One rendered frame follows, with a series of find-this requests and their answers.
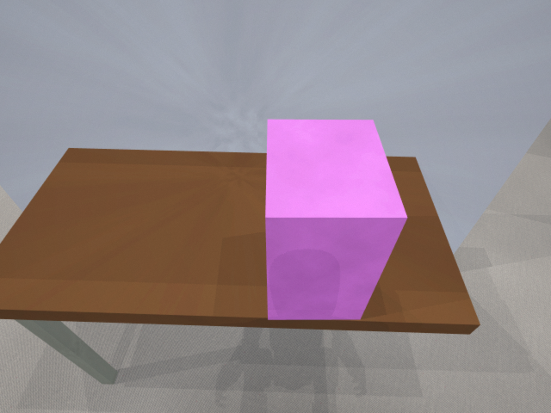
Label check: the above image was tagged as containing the table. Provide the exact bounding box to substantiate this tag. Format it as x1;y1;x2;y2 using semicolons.
0;148;480;385

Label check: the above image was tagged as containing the carton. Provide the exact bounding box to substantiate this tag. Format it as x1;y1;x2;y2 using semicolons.
265;120;407;320

